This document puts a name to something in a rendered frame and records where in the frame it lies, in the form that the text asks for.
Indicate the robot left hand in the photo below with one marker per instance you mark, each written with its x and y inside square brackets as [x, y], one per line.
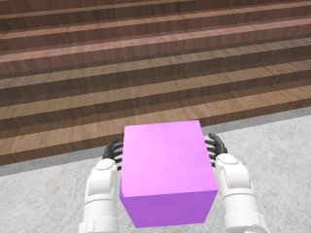
[109, 151]

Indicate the robot right forearm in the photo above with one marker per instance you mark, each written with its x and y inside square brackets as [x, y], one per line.
[242, 213]

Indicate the robot left forearm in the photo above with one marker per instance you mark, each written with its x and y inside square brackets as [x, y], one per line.
[101, 199]

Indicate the carton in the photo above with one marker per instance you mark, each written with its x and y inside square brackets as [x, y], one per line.
[166, 174]

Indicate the robot right hand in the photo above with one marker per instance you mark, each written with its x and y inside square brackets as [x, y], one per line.
[218, 147]

